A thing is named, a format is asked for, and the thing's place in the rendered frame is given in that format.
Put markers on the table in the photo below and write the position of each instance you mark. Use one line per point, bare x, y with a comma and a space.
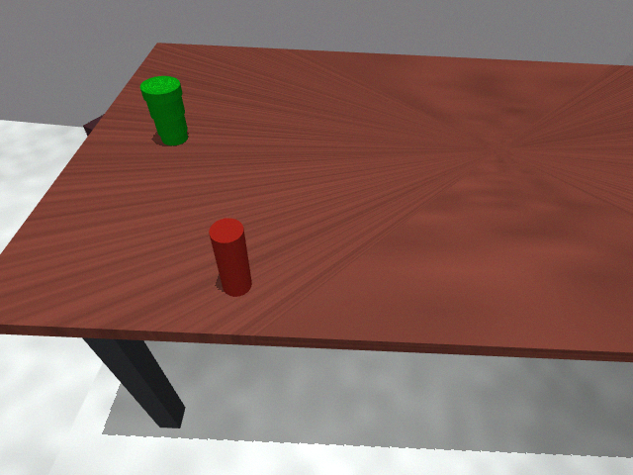
390, 202

